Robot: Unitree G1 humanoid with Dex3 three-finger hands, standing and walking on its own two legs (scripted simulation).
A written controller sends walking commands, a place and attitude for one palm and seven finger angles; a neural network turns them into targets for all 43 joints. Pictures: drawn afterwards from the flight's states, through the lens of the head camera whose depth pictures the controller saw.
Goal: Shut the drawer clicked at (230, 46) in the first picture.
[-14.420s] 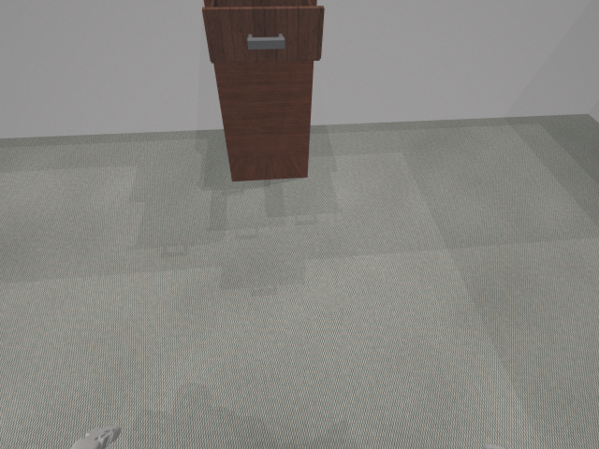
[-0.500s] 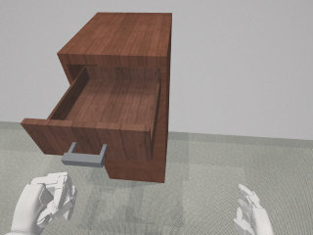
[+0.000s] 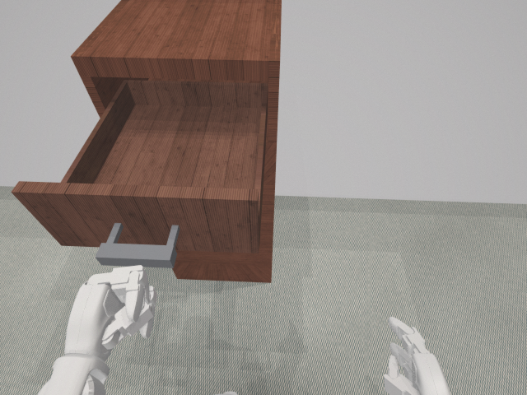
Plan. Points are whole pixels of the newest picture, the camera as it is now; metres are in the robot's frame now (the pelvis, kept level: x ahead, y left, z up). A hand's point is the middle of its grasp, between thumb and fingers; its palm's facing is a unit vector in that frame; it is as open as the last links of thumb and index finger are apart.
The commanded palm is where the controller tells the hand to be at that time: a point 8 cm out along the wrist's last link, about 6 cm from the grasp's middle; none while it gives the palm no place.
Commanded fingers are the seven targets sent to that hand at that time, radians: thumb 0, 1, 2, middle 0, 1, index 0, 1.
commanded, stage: bring the fist close to the handle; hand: left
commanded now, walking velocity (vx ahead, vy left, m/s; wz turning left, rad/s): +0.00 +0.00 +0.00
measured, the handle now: (141, 242) +0.31 +0.20 +0.08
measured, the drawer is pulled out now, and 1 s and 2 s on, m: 0.29 0.26 0.14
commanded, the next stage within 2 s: push the drawer shut in 0.42 s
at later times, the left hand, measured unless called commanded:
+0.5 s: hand (155, 305) +0.22 +0.16 +0.07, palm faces +0.05 -1.00 -0.05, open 3.3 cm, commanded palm +0.19 +0.21 +0.08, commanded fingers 0.00 0.90 0.90 -1.40 -1.60 -1.40 -1.60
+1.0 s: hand (158, 278) +0.26 +0.16 +0.07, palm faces +0.04 -1.00 -0.06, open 3.1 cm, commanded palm +0.25 +0.22 +0.08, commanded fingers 0.00 0.90 0.90 -1.40 -1.60 -1.40 -1.60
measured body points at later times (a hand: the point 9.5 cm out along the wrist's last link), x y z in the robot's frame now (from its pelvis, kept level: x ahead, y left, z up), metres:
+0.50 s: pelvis +0.00 +0.00 -0.01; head +0.04 -0.01 +0.44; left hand +0.21 +0.21 +0.08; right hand +0.19 -0.23 -0.08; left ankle +0.02 +0.08 -0.70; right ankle -0.01 -0.09 -0.70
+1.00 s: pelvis +0.00 -0.02 +0.00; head +0.04 -0.04 +0.45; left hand +0.25 +0.22 +0.08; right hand +0.17 -0.26 -0.09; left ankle +0.02 +0.08 -0.70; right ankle -0.01 -0.09 -0.70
